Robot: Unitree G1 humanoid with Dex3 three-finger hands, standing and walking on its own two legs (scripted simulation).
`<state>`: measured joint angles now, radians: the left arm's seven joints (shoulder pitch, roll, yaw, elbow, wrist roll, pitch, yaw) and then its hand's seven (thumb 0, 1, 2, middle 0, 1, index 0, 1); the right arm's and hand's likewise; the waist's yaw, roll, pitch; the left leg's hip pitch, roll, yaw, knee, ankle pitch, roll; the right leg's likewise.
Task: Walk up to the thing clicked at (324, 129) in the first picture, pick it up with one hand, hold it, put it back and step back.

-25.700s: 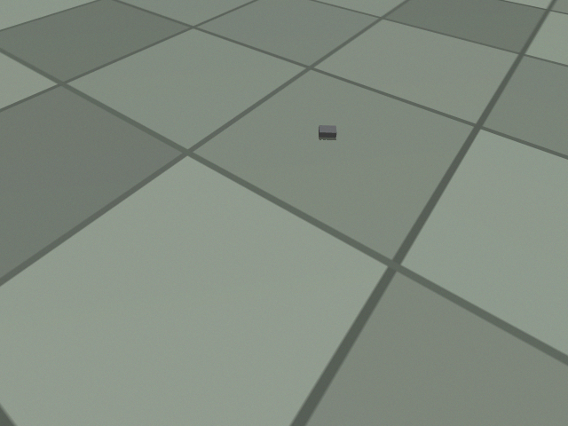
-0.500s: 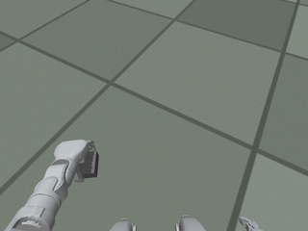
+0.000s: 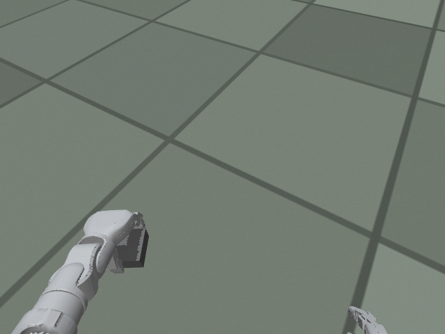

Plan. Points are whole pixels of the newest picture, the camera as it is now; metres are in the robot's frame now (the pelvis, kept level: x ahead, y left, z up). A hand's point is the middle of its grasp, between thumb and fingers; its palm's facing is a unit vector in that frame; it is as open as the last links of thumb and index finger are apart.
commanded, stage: hold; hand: left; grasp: from above
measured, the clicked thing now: (120, 248) +0.31 +0.23 -0.09
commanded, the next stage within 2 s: crouch in 1.50 s
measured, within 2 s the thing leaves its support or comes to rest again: neither
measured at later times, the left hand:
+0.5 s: hand (115, 258) +0.27 +0.21 -0.04, palm faces -0.47 -0.03 -0.88, open 9.9 cm
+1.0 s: hand (113, 254) +0.27 +0.21 -0.02, palm faces -0.46 -0.04 -0.89, open 9.9 cm
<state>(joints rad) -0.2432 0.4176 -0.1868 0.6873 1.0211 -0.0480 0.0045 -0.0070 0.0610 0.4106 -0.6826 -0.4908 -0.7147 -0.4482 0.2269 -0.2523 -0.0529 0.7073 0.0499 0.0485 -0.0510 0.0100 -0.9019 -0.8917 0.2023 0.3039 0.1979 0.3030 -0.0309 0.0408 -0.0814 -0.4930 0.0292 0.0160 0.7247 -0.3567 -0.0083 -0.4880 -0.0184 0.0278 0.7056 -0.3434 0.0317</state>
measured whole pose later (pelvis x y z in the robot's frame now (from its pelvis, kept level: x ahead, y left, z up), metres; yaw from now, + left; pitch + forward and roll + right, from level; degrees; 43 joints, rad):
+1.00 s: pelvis -0.02 -0.01 +0.01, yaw -1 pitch +2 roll +0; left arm -0.19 0.43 -0.19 0.56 0.99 -0.06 -0.07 -0.01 0.06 0.41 -0.67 -0.51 -0.71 -0.46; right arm 0.18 -0.25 -0.02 0.68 0.07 0.04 -0.08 0.01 -0.92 -0.90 0.20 0.30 0.20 0.30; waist 0.00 0.06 -0.02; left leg -0.34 0.03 0.03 0.58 -0.27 -0.01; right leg -0.36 -0.02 0.04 0.59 -0.27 0.02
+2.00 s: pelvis -0.02 -0.01 -0.02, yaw +1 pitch +11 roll +0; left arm -0.37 0.42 -0.17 0.91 1.15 -0.17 0.19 -0.01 0.04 0.43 -0.69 -0.49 -0.73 -0.45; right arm 0.18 -0.26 -0.06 0.68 0.02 0.09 -0.03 0.01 -0.90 -0.89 0.20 0.30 0.20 0.30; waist -0.04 0.01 -0.07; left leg -0.69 0.03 -0.01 0.86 -0.37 -0.02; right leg -0.68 -0.02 0.01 0.85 -0.37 0.02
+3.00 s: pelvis -0.08 +0.00 -0.34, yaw -3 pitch +39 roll -6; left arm -0.97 0.65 0.05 1.37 1.28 -0.17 0.37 -0.01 0.03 0.40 -0.74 -0.43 -0.77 -0.39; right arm 0.16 -0.25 0.00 0.72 -0.12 -0.05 0.10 0.00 -0.92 -0.90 0.20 0.30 0.20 0.30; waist -0.23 0.02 -0.11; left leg -2.14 0.01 -0.11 2.15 -0.70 -0.02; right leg -2.09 0.01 -0.02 2.09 -0.68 0.05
